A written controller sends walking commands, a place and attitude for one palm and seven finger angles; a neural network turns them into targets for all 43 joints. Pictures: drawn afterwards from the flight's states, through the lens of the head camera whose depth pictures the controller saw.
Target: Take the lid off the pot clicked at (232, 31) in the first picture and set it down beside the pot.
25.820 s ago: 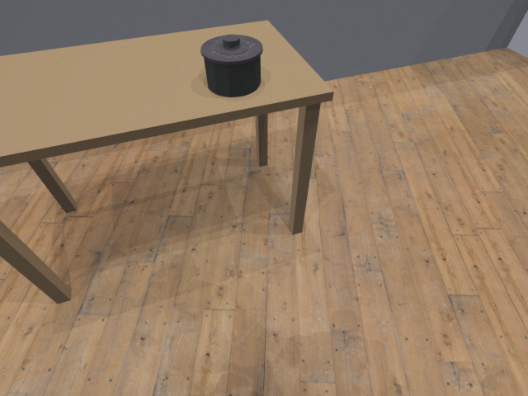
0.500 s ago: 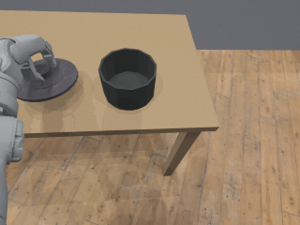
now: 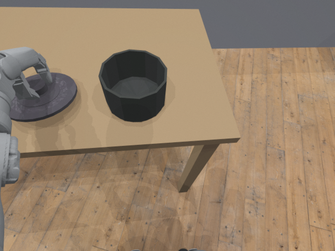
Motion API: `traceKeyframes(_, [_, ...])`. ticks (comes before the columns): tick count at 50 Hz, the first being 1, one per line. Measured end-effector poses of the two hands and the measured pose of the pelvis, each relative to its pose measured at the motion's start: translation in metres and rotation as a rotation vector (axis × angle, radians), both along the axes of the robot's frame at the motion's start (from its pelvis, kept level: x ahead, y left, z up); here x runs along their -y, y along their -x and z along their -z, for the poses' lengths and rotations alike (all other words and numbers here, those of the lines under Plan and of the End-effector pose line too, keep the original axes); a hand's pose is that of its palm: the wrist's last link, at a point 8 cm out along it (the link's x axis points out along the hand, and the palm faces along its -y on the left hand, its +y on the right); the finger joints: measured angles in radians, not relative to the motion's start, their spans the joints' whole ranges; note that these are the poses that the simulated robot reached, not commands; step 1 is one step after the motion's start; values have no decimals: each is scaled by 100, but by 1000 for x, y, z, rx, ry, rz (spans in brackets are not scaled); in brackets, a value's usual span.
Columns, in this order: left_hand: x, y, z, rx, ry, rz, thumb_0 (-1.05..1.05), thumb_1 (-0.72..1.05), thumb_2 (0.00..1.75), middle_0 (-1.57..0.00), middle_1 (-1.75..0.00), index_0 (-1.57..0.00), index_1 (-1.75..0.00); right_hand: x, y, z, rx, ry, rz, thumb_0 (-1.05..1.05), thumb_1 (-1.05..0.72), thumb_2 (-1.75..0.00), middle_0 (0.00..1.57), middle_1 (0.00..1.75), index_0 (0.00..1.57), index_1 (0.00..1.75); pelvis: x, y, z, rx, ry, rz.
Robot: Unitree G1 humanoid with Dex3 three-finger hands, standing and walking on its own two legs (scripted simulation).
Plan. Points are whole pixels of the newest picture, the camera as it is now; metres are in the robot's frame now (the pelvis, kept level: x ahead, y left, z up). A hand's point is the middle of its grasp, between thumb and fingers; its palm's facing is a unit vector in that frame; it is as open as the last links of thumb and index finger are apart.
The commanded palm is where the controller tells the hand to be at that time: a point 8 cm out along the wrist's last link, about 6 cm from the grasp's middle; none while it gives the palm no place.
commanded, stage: lower the lid onto the table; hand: left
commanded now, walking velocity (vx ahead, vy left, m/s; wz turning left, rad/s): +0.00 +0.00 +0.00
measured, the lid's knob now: (35, 87) +0.51 +0.29 +0.05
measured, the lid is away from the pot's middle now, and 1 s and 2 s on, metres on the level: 0.24 0.25 0.25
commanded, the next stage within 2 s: open the fingers wide in 0.30 s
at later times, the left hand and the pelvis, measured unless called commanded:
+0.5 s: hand (30, 101) +0.46 +0.28 +0.06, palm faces -0.47 -0.08 -0.88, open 8.0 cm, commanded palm +0.48 +0.28 +0.13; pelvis -0.01 +0.00 -0.01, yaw +0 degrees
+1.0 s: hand (24, 99) +0.45 +0.29 +0.08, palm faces -0.40 -0.11 -0.91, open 8.2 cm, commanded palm +0.48 +0.28 +0.13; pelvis -0.02 +0.00 -0.01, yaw +1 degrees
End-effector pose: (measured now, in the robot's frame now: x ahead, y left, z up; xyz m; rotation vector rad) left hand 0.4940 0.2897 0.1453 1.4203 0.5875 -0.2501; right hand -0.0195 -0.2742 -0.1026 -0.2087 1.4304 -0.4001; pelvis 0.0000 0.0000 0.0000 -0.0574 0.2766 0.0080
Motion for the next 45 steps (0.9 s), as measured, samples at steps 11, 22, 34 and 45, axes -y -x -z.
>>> traceKeyframes(11, [-2,14,14,-22,-2,24,-2,24,78,-69,-97,-59,-94,2,-5,1,21,16,-11,1,-90,-90,20,30,21,30,1,6,3,2,5,-5])
traceKeyframes(22, [-1,18,21,14,0,45,-2,23,77,-70,-98,-59,-95,1,5,5,18,26,-8,1,-90,-90,20,30,21,30,-1,13,9,-10,8,-1])
traceKeyframes(34, [-3,37,23,114,-35,83,-2,27,72,-66,-100,-56,-96,-9,-7,10,33,-20,-31,1,-90,-90,20,30,21,30,0,18,7,6,7,-8])
traceKeyframes(45, [0,43,19,80,-32,65,0,28,73,-61,-98,-54,-96,-1,-20,10,69,-4,-51,1,-90,-90,20,30,21,30,2,19,7,21,3,-15])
